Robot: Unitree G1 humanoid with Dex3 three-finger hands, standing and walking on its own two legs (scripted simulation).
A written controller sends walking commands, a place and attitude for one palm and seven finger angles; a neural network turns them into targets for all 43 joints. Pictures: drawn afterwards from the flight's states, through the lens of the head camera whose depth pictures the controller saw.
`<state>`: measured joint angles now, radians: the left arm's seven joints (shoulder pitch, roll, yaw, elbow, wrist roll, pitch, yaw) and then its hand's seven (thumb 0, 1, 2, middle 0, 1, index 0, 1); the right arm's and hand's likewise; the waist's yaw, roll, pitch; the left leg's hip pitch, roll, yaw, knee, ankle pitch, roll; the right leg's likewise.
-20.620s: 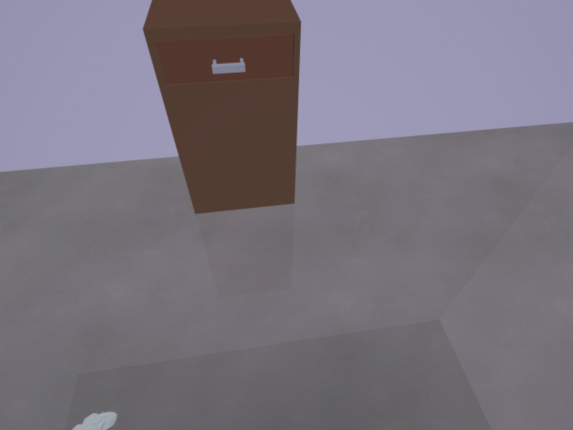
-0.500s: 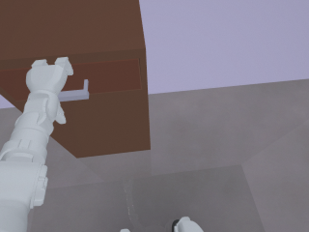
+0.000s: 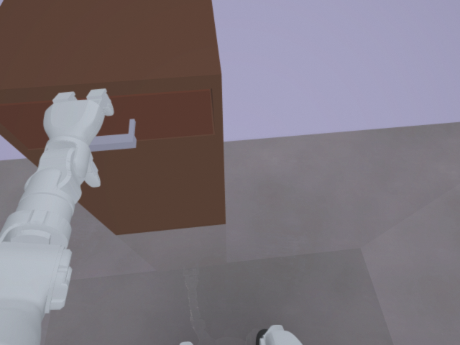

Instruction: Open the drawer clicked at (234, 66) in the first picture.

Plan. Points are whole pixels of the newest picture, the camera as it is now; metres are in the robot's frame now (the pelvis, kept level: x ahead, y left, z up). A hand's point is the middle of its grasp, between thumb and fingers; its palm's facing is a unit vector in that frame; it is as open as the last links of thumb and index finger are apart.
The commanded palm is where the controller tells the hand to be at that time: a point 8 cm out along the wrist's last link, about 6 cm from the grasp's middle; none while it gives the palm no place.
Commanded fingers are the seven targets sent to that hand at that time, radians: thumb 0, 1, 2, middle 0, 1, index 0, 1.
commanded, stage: re-aim the fingers above the handle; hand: left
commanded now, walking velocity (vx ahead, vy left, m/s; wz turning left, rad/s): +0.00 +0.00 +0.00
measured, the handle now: (110, 134) +0.53 +0.24 -0.02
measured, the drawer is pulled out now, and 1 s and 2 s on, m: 0.00 0.00 0.00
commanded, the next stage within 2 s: lower the fingers behind the handle in 0.02 s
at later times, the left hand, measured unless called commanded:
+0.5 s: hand (96, 148) +0.47 +0.24 +0.02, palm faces -0.05 +0.00 -1.00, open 13.9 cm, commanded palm +0.46 +0.25 +0.07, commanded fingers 0.00 -0.50 0.30 -0.30 -1.20 -0.30 -1.20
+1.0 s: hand (103, 149) +0.48 +0.24 -0.01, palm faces -0.04 +0.01 -1.00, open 13.9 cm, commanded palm +0.46 +0.25 +0.03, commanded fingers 0.00 -0.50 0.30 -0.30 -1.20 -0.30 -1.20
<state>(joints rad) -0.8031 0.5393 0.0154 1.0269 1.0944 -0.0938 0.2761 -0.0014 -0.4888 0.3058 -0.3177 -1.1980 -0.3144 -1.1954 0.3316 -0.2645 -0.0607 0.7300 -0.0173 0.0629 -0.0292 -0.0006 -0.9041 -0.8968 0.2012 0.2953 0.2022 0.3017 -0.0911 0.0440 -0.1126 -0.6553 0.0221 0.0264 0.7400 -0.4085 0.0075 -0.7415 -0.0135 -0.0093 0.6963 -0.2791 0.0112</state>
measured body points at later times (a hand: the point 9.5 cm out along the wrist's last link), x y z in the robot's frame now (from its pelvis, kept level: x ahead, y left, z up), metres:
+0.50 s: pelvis -0.01 +0.00 -0.01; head +0.11 -0.01 +0.43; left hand +0.47 +0.24 +0.07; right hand +0.01 -0.28 -0.14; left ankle -0.04 +0.11 -0.71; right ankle +0.02 -0.13 -0.71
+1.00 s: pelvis -0.02 +0.00 -0.02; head +0.11 -0.01 +0.41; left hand +0.48 +0.24 +0.05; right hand -0.02 -0.28 -0.16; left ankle -0.04 +0.11 -0.71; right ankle +0.02 -0.13 -0.71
